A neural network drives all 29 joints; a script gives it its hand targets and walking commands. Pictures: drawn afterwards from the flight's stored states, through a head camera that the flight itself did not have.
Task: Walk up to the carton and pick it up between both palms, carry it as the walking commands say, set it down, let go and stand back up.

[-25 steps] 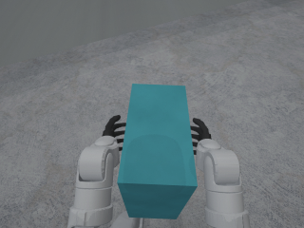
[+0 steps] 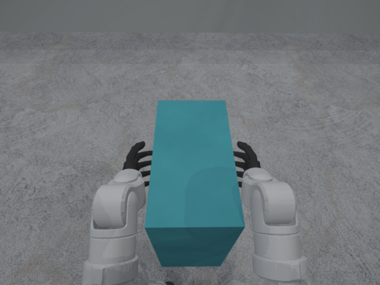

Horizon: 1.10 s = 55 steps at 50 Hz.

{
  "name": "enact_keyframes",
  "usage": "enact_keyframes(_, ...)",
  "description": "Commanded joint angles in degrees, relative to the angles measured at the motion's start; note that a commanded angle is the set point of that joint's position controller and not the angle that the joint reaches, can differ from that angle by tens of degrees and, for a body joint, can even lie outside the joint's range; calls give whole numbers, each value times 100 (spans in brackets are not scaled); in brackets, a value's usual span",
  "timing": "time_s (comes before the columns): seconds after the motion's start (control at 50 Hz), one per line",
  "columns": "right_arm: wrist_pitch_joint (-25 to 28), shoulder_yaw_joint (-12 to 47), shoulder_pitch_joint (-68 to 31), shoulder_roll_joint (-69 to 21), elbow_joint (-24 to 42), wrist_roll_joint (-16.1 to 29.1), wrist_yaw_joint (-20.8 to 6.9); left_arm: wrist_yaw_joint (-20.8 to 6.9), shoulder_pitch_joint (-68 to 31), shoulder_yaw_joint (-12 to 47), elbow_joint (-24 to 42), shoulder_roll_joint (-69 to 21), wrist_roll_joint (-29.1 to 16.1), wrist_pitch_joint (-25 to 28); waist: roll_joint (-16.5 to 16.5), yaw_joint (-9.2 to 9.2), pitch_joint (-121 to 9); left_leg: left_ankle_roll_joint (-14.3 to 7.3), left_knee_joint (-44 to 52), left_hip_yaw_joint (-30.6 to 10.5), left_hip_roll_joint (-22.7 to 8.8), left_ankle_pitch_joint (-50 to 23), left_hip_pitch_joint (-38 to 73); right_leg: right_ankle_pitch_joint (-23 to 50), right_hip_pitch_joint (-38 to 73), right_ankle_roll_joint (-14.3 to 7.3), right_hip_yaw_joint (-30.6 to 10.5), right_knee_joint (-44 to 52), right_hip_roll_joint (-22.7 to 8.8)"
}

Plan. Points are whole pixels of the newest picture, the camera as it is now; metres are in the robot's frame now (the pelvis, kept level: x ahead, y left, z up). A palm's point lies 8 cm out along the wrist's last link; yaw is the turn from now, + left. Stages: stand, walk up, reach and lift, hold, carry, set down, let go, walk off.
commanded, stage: carry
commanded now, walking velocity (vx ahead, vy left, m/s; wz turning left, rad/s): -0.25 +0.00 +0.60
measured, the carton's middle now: (191, 189) +0.32 +0.02 +0.01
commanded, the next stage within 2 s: none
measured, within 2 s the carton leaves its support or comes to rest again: neither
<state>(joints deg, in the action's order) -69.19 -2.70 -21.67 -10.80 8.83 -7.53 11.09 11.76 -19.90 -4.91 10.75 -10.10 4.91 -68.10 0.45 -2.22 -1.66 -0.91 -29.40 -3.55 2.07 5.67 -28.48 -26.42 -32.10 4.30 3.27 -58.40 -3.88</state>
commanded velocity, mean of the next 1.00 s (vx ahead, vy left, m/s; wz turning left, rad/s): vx -0.01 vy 0.19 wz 0.02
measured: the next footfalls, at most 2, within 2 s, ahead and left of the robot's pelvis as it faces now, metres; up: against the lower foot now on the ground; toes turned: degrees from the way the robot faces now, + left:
right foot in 0.12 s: -0.02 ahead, -0.12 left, +0.00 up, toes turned -2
left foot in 0.52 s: -0.18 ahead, +0.18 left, +0.00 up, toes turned +14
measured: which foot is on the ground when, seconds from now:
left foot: down 0.00-0.12, up 0.14-0.50, down 0.52-0.82, up 0.84-1.00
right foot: up 0.00-0.10, down 0.12-0.54, up 0.56-0.80, down 0.82-1.00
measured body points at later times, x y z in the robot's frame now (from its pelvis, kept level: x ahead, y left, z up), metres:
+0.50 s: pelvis -0.15 +0.03 +0.01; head -0.15 +0.02 +0.46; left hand +0.15 +0.20 +0.10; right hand +0.18 -0.03 +0.09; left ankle -0.22 +0.17 -0.72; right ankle -0.06 -0.12 -0.73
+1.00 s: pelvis -0.26 +0.12 +0.01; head -0.25 +0.10 +0.46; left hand +0.03 +0.28 +0.09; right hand +0.07 +0.05 +0.08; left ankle -0.28 +0.26 -0.68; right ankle -0.20 +0.00 -0.73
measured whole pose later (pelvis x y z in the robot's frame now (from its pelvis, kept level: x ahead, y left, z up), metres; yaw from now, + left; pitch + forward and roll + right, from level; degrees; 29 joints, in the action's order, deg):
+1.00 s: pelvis -0.26 +0.12 +0.01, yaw +11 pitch +4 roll +3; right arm -70.1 -4.2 -19.6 -10.0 6.5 -6.0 11.9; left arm 10.5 -21.9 -4.7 4.2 -10.8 7.0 -69.5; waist -0.3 0.5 -4.9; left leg 0.6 -52.2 1.7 -0.7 23.9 -29.7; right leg -13.5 -22.9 0.6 6.7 -32.8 -8.2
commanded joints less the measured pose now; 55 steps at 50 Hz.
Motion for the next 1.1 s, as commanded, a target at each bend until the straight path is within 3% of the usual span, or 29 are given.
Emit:
enact_keyframes(0.0, 129, 3140, -1762, -5971, 287, 2067, -1401, -1604, -2615, 3775, 157, -5945, -2386, -33, 1020, 389, -2228, -781, 1052, -1768, -1503, -573, 2062, -299, 57, -69, -93, 723, 160)
enact_keyframes(0.04, 111, 3227, -1842, -6022, 310, 2094, -1406, -1615, -2459, 3671, 40, -5953, -2292, -50, 1156, 346, -2325, -618, 1208, -1770, -1352, -845, 1987, -454, 651, -198, -3, 1639, 328)
enact_keyframes(0.08, 107, 3298, -2058, -6051, 388, 2141, -1408, -1620, -2369, 3533, -21, -5977, -2217, -45, 1272, 151, -2488, 76, 1238, -849, -641, 6, 1164, 267, 2423, -409, 459, 3816, 314)
enact_keyframes(0.1, 94, 3321, -2202, -6042, 422, 2186, -1410, -1631, -2419, 3499, 17, -5923, -2217, -38, 293, 74, -2369, 364, 462, -467, -211, 907, -5, 78, 3453, -512, -497, 4446, -507)
enact_keyframes(0.12, 49, 3422, -2368, -6049, 408, 2232, -1428, -1655, -2185, 3326, -220, -5967, -2031, 10, -2183, 41, -2123, 480, -1853, 468, 483, 2291, -1036, 439, 3012, -1338, -2810, 4620, -2677)
enact_keyframes(0.14, 86, 3456, -2505, -6201, 258, 2301, -1431, -1713, -2236, 3409, -134, -5992, -2078, 37, -1695, 104, -1566, 271, -3392, 32, -5, 2569, -1394, 1689, 2148, -1658, -2573, 4482, -3114)
enact_keyframes(0.16, 173, 3612, -2724, -6371, 403, 2429, -1415, -1755, -2540, 3405, 46, -6056, -2149, 69, -906, 116, -1549, 127, -4157, -247, -67, 2029, -1016, 2176, 1936, -1423, -1719, 4268, -2545)
enact_keyframes(0.18, 226, 3761, -2959, -6431, 592, 2566, -1400, -1767, -2656, 3402, 169, -5978, -2123, 91, -636, 106, -1549, 166, -4609, -222, -106, 1547, -877, 2100, 1757, -1151, -958, 4083, -2092)
enact_keyframes(0.22, 205, 3722, -3095, -6371, 531, 2634, -1348, -1768, -2634, 3299, 92, -5846, -2104, 46, -933, 159, -1526, 381, -4523, -13, -150, 1107, -1015, 2311, 2071, -853, -306, 3765, -1503)
enact_keyframes(0.3, 69, 3623, -2757, -6246, 119, 2438, -1253, -1735, -2237, 2983, -377, -5681, -1885, -65, -1470, 77, -1780, 447, -3078, 545, -4, 1830, -811, 4190, 2763, -1035, -493, 3443, -1610)
enact_keyframes(0.38, 35, 3545, -2579, -6320, -235, 2357, -1271, -1776, -2274, 2925, -616, -5614, -1799, -114, -1859, 94, -1940, 260, -1537, 826, 23, 2406, 31, 3977, 2733, -1015, -566, 3505, -1670)
enact_keyframes(0.44, 64, 3410, -2448, -6303, -304, 2337, -1304, -1753, -2257, 3035, -605, -5714, -1777, -87, -1823, 127, -2096, 132, 58, 972, 11, 2050, 684, 4007, 2755, -959, -640, 3320, -1716)
enact_keyframes(0.48, 83, 3330, -2336, -6308, -301, 2328, -1367, -1695, -2294, 3144, -503, -5830, -1805, -37, -1204, 163, -2177, 96, 1211, 914, -243, 1393, 1743, 3324, 2072, -633, -401, 2813, -1406)
enact_keyframes(0.5, 85, 3290, -2428, -6294, -237, 2341, -1415, -1660, -2328, 3181, -480, -5851, -1811, -11, -469, 203, -2107, 141, 1447, 413, -682, 1171, 2252, 2092, 1257, -444, -217, 2400, -1194)
enact_keyframes(0.52, 124, 3195, -2279, -6218, -320, 2240, -1439, -1674, -2461, 3304, -374, -5839, -1925, -47, 1186, 301, -1975, -170, 1200, -543, -1663, -237, 2713, -158, -238, -40, 497, 1908, -636)
enact_keyframes(0.54, 191, 3095, -2255, -6254, -336, 2210, -1449, -1698, -2996, 3541, -54, -5911, -2083, -34, 1843, 394, -1842, -574, 1046, -949, -2104, -1617, 2274, -1043, -478, 73, 536, 828, -254)
enact_keyframes(0.58, 235, 3205, -2513, -6406, 3, 2281, -1478, -1665, -3263, 3771, 104, -6132, -2253, 46, 1049, 320, -1736, -802, 785, -251, -1737, -1422, 1759, -530, -272, -95, 26, -319, -166)
enact_keyframes(0.64, 229, 3021, -2300, -6248, 12, 2223, -1432, -1593, -3338, 3852, 345, -6027, -2429, 0, 1032, 270, -1826, -931, 687, 277, -1339, -675, 1778, 206, -262, -52, 229, -456, -120)
enact_keyframes(0.72, 126, 3034, -2037, -6158, -52, 2110, -1372, -1556, -3036, 3696, 150, -5943, -2373, -109, 1059, 257, -1985, -1058, 419, -122, -1406, -1159, 2033, -166, 197, -240, 437, 1110, 41)
enact_keyframes(0.76, 86, 3095, -1894, -6186, -135, 2055, -1343, -1601, -2772, 3526, -77, -5930, -2300, -163, 877, 148, -2074, -1016, 138, -194, -1389, -1757, 2128, 268, 728, -380, 437, 2441, 66)
enact_keyframes(0.78, 76, 3117, -1816, -6183, -185, 2023, -1330, -1635, -2701, 3458, -160, -5952, -2268, -184, 526, 66, -2209, -818, -245, -6, -1248, -1832, 1974, 1104, 1371, -382, 332, 3472, -105)
enact_keyframes(0.8, 69, 3128, -1940, -6156, -206, 2036, -1331, -1663, -2602, 3407, -246, -5962, -2241, -192, -111, 23, -2419, -508, -821, 82, -1000, -1298, 1039, 2053, 2514, -398, -516, 3582, -848)
enact_keyframes(0.82, 26, 3233, -2189, -6148, -145, 2076, -1343, -1682, -2348, 3251, -576, -5949, -2094, -152, -1565, 20, -2291, -39, -1519, 246, -610, 615, -244, 3906, 3123, -1025, -2180, 3418, -2352)
enact_keyframes(0.84, 35, 3366, -2399, -6205, -8, 2244, -1361, -1705, -2259, 3235, -608, -5979, -2103, -94, -1958, -27, -2148, 83, -2378, 292, -471, 2599, -564, 3994, 2965, -1633, -2591, 3589, -2764)
enact_keyframes(0.88, 132, 3541, -2910, -6330, 133, 2447, -1405, -1722, -2742, 3322, -411, -6048, -2174, -24, -922, 28, -1826, 4, -3287, -46, -458, 2333, -543, 2617, 2189, -1503, -1932, 3869, -2446)
enact_keyframes(0.9, 161, 3587, -3088, -6363, 246, 2547, -1414, -1703, -2739, 3269, -377, -6039, -2116, -2, -866, 53, -1662, 43, -3189, 21, -488, 2001, -592, 2113, 1929, -1274, -1464, 3953, -2156)
enact_keyframes(0.96, 123, 3527, -2974, -6356, 244, 2618, -1389, -1633, -2678, 3179, -262, -5977, -2064, 5, -1292, 110, -1761, 233, -2169, 601, -330, 1778, -152, 2542, 1932, -990, -515, 3735, -1580)
enact_keyframes(1.02, 65, 3481, -2697, -6268, 87, 2567, -1377, -1588, -2437, 3164, -317, -5862, -1923, -28, -1536, 77, -1916, 263, -1159, 986, -124, 2165, 269, 3096, 2089, -1021, -418, 3479, -1564)
enact_keyframes(1.08, 38, 3371, -2292, -6233, -169, 2448, -1415, -1568, -2195, 3193, -419, -5837, -1792, -53, -1397, 144, -2151, 196, 534, 1330, -74, 1353, 1312, 3144, 2031, -744, -136, 2925, -1285)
